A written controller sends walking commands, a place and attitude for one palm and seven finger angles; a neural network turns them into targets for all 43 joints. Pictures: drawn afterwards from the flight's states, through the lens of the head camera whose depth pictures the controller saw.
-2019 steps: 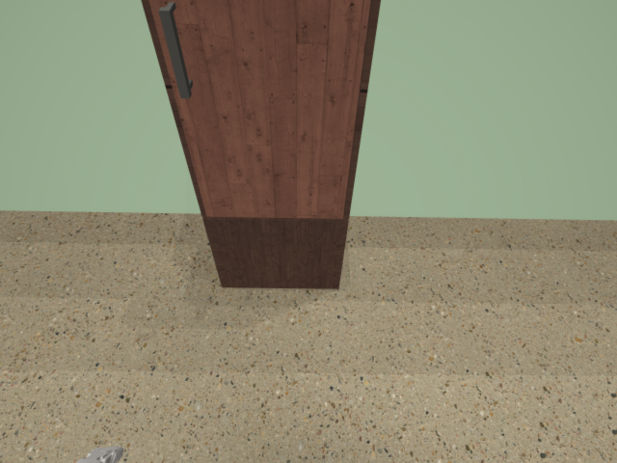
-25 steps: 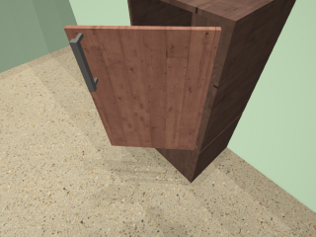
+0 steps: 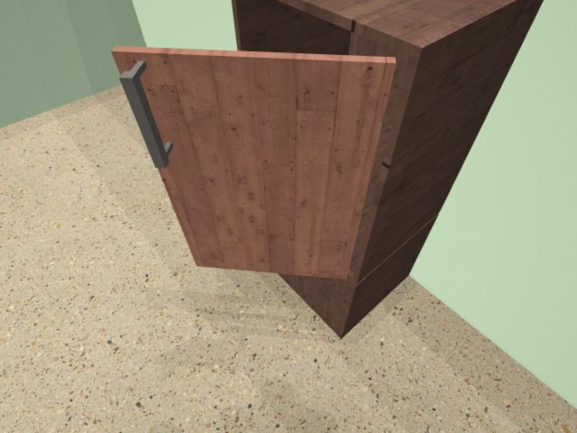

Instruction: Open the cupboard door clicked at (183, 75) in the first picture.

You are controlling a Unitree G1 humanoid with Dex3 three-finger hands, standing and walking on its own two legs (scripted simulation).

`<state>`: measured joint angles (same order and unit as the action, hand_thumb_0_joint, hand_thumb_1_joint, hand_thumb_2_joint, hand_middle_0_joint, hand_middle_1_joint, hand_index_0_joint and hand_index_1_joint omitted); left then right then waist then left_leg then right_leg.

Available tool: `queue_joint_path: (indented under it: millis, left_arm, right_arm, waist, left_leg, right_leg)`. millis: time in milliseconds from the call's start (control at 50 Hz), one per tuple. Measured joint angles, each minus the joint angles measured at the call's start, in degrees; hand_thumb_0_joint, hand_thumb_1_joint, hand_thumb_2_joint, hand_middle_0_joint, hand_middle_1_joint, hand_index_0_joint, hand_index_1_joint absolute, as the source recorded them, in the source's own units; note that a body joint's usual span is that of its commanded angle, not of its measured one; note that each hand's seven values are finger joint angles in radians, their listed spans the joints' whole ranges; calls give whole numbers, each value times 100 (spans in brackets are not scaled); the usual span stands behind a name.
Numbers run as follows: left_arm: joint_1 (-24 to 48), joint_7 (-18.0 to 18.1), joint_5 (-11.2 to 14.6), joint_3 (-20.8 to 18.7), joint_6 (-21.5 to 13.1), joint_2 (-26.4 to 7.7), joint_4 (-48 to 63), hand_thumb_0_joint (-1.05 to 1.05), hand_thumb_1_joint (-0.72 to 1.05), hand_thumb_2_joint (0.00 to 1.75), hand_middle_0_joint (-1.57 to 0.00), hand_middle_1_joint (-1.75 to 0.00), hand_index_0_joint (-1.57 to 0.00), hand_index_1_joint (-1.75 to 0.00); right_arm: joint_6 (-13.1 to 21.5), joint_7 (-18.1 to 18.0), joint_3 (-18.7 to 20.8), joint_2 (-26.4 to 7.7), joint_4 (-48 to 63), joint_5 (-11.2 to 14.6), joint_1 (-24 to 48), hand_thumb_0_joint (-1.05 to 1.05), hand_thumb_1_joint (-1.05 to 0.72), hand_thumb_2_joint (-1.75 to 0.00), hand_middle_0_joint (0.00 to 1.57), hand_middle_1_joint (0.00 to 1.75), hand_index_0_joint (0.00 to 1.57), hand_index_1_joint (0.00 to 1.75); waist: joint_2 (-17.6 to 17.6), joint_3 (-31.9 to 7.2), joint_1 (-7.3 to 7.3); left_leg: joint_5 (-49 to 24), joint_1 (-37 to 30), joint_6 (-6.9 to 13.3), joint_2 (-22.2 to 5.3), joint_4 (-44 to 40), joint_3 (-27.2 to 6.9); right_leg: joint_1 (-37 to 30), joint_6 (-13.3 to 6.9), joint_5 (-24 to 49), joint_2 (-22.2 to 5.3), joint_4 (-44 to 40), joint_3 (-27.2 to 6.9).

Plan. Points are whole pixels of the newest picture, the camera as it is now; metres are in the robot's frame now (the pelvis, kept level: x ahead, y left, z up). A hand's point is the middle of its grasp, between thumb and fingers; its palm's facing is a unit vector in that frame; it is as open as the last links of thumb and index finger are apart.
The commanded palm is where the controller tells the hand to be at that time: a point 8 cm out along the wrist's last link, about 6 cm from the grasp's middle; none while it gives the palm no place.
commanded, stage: come to a stop and stand still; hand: left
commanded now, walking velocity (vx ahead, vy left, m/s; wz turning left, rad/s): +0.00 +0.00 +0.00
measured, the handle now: (151, 117) +0.54 +0.26 +0.15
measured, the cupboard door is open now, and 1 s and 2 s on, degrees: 43 43 43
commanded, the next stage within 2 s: look again from close up in 0.10 s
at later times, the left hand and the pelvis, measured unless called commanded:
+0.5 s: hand out of the picture +0.02 +0.19 -0.17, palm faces +0.01 -0.98 -0.21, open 7.4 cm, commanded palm none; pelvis -0.01 +0.01 +0.00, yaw +0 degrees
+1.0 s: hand (136, 376) +0.18 +0.21 +0.01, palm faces +0.16 -0.99 -0.02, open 7.7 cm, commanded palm +0.10 +0.26 -0.04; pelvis -0.03 +0.03 -0.02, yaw +2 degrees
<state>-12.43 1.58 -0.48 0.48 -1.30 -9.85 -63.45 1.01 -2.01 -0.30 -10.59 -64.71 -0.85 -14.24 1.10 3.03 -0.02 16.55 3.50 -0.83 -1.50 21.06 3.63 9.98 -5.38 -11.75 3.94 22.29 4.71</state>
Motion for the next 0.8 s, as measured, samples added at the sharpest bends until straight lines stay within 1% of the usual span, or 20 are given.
queue_joint_path:
  millis: [180,340,760,780,800]
  left_arm:
    - [-36,2,9,-26,2,-37,12,1,90,90,-20,-30,-20,-30]
    - [-64,7,14,-27,1,-54,-11,1,90,90,-20,-30,-20,-30]
    - [-115,-2,-6,2,17,0,-61,1,91,90,-20,-30,-20,-30]
    - [-123,48,-19,8,-22,24,-63,1,91,90,-20,-30,-20,-30]
    - [-406,55,240,-97,281,43,792,1,91,90,-20,-30,-21,-30]
  right_arm:
    - [-1,6,-16,57,-44,-1,-153,0,-90,-90,20,30,20,30]
    - [15,-4,-19,109,-88,3,-243,0,-90,-90,20,30,20,30]
    - [53,-5,-47,217,-113,-1,-170,0,-90,-90,20,30,20,30]
    - [45,8,-42,197,-83,14,-157,0,-90,-90,20,30,20,30]
    - [92,-8,-63,165,173,95,-232,0,-90,-90,20,30,20,30]
  waist:
    - [-30,8,4]
    - [-80,-15,-4]
    - [-131,-10,18]
    - [-92,-16,18]
    - [-70,18,17]
  left_leg:
    - [-25,36,-2,-16,-12,-25]
    - [-35,9,34,25,-29,-10]
    - [-89,-1,148,165,-68,38]
    - [-47,119,141,132,86,37]
    - [11,183,146,118,201,45]
  right_leg:
    - [-15,1,68,17,-107,23]
    - [-22,37,67,-24,-85,6]
    - [51,134,48,-160,51,-52]
    - [101,154,61,-140,64,-37]
    - [147,166,57,-132,121,-39]
